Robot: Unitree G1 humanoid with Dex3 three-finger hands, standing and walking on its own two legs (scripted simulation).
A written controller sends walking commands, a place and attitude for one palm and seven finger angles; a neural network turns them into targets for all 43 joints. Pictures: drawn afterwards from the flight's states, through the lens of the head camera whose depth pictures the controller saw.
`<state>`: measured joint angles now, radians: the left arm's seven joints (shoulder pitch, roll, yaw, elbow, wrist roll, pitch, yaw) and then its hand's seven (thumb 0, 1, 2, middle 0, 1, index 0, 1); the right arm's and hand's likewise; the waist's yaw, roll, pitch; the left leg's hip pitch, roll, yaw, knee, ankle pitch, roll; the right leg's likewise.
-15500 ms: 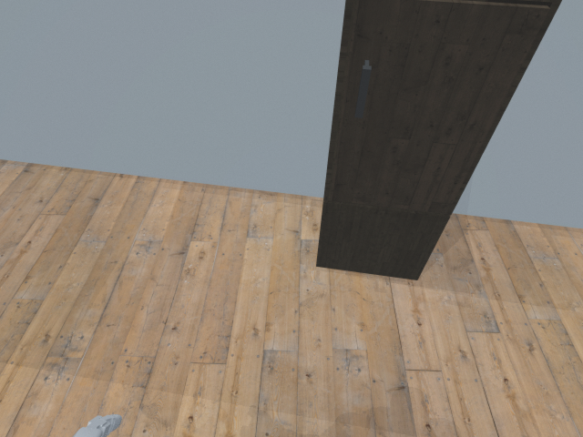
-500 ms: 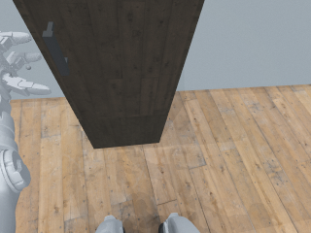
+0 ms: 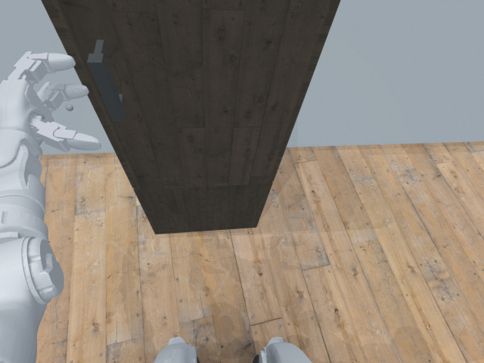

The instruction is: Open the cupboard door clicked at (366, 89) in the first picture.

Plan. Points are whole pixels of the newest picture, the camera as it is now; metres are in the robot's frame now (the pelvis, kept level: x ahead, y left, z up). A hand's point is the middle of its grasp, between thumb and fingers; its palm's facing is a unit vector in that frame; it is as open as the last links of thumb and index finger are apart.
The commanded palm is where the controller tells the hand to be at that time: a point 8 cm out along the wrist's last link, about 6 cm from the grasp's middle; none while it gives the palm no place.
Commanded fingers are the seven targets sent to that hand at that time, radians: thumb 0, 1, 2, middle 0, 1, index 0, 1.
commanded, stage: slide the fingers in behind the handle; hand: left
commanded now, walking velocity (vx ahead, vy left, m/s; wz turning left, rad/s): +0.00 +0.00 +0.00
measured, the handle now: (109, 83) +0.54 +0.19 +0.11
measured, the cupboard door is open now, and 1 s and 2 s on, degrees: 0 0 0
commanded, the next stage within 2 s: close the thumb around the handle in 1.54 s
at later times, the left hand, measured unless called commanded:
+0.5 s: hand (100, 107) +0.49 +0.20 +0.11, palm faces +0.04 -1.00 -0.01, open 14.0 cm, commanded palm +0.46 +0.25 +0.10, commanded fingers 0.00 -0.50 0.30 -0.30 -1.20 -0.30 -1.20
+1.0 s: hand (120, 110) +0.49 +0.17 +0.10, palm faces +0.02 -1.00 +0.00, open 14.0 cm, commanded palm +0.46 +0.21 +0.10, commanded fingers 0.00 -0.50 0.30 -0.30 -1.20 -0.30 -1.20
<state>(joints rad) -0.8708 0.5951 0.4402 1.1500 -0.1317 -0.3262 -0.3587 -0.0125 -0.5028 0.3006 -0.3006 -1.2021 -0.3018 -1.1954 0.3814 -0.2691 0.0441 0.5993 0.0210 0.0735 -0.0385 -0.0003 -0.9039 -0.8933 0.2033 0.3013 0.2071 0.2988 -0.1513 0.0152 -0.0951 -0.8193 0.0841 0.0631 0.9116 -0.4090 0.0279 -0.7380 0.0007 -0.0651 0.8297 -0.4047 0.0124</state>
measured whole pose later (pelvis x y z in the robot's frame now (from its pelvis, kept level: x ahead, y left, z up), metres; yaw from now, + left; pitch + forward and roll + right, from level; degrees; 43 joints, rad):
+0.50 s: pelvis -0.01 -0.01 +0.00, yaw +0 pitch +17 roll -2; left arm -0.88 0.52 0.41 1.14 -0.11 -0.35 -0.26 -0.01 -0.50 0.30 -0.30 -1.20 -0.30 -1.20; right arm 0.40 -0.27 0.03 0.61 0.01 0.06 -0.03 0.00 -0.90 -0.89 0.20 0.30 0.21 0.30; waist -0.16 0.02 -0.09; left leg -0.81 0.09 0.06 0.90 -0.39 0.01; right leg -0.73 0.00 -0.07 0.84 -0.40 0.00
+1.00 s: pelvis -0.01 -0.02 +0.00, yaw +1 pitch +17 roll -2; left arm -0.86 0.44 0.35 1.12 -0.12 -0.35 -0.21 -0.01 -0.50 0.30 -0.30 -1.20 -0.30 -1.20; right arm 0.39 -0.27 0.02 0.63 0.01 0.05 -0.02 0.00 -0.91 -0.89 0.20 0.30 0.21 0.30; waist -0.15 0.03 -0.09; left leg -0.79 0.08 0.06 0.89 -0.39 0.01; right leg -0.72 0.00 -0.07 0.84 -0.40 -0.01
